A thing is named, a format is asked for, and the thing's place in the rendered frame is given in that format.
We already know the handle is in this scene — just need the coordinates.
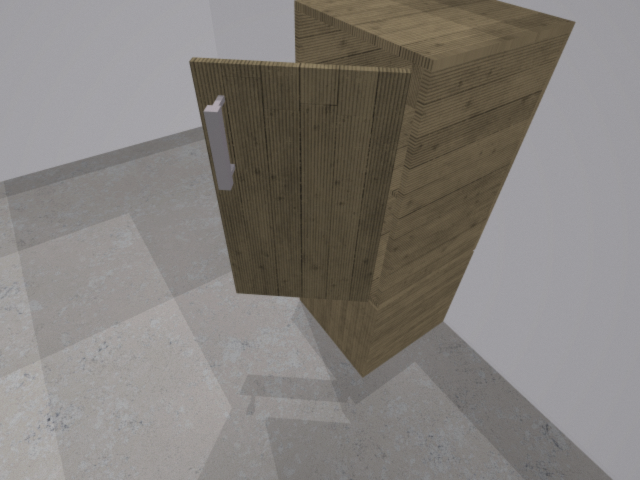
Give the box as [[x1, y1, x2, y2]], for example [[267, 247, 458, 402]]
[[203, 95, 235, 190]]

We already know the cupboard door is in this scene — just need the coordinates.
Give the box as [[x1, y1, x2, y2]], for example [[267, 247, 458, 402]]
[[189, 57, 412, 302]]

